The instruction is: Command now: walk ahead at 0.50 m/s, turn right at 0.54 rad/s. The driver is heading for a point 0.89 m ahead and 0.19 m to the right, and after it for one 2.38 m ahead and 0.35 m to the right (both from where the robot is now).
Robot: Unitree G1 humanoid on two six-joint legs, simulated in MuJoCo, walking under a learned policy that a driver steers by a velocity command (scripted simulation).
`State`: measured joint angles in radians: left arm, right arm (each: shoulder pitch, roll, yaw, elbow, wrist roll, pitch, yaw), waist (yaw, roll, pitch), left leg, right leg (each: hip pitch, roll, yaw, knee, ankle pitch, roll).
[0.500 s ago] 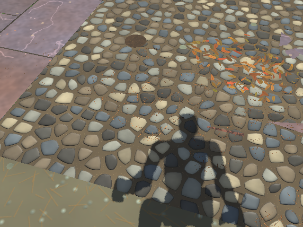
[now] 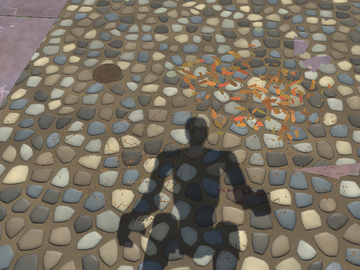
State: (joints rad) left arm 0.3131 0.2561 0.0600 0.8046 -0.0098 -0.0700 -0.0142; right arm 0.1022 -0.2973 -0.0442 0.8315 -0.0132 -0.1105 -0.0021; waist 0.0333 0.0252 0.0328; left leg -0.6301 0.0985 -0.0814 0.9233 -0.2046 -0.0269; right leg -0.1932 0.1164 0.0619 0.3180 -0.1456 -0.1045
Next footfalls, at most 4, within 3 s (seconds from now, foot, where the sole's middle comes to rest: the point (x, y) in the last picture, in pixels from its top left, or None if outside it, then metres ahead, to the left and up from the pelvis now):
0.24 left None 0.33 0.14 -0.78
0.76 right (252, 258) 0.52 -0.19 -0.78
1.28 left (239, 175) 0.87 -0.17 -0.78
1.82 right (292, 173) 0.88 -0.40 -0.78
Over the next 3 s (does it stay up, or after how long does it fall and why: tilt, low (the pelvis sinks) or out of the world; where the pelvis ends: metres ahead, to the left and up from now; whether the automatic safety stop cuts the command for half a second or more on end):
stays up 0.85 -0.25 -0.01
